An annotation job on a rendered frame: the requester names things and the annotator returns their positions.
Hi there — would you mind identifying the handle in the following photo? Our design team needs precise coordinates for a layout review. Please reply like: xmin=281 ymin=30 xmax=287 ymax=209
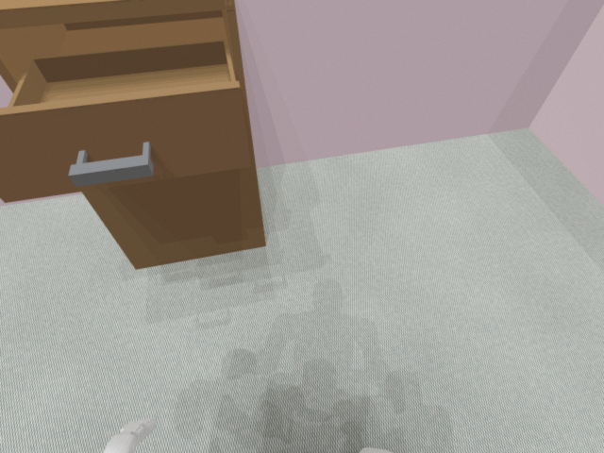
xmin=68 ymin=142 xmax=154 ymax=187

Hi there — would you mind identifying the drawer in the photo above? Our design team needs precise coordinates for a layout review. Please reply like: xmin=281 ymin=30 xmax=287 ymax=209
xmin=0 ymin=39 xmax=251 ymax=203

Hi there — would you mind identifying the robot left hand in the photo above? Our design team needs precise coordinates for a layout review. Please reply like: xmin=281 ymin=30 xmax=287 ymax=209
xmin=103 ymin=418 xmax=156 ymax=453

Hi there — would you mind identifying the cabinet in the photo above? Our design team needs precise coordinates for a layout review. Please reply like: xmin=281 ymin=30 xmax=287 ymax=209
xmin=0 ymin=0 xmax=266 ymax=270

